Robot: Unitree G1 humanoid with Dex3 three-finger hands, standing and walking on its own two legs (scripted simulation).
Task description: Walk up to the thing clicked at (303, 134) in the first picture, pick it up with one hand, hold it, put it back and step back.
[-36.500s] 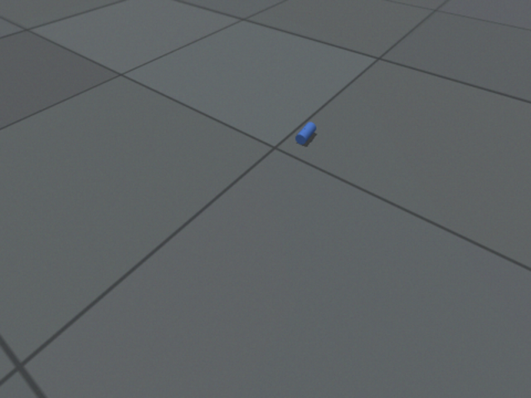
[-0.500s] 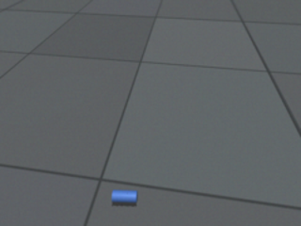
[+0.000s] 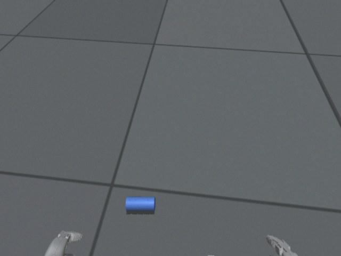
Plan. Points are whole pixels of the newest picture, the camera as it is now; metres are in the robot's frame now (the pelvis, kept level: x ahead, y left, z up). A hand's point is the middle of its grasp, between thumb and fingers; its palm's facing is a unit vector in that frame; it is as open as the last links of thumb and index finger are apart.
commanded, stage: rise first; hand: left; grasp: from above
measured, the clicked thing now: (140, 203) +0.46 +0.18 -0.70
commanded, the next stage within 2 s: none
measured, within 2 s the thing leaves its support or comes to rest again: neither
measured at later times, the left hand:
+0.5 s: hand out of the picture +0.14 +0.25 -0.20, palm faces -0.20 -0.85 -0.48, open 14.2 cm
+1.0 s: hand (103, 238) +0.23 +0.26 -0.36, palm faces -0.43 -0.47 -0.77, open 14.2 cm
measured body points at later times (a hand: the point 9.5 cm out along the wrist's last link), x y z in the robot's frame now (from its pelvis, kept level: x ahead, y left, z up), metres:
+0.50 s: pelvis +0.01 +0.01 -0.07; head +0.10 +0.02 +0.37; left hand +0.15 +0.29 -0.16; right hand +0.19 -0.24 -0.15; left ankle +0.01 +0.13 -0.70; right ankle +0.01 -0.14 -0.70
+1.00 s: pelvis -0.05 +0.00 -0.22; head +0.12 +0.00 +0.19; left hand +0.25 +0.28 -0.32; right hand +0.14 -0.27 -0.33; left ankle +0.00 +0.13 -0.70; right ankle +0.01 -0.14 -0.70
